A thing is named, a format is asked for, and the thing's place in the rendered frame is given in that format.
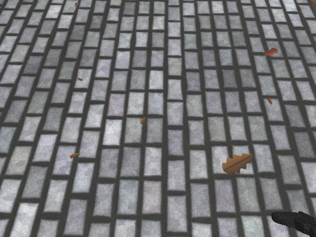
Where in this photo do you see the right robot hand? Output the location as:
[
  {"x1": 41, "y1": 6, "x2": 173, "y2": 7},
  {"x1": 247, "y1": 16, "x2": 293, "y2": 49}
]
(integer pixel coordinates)
[{"x1": 272, "y1": 211, "x2": 316, "y2": 237}]

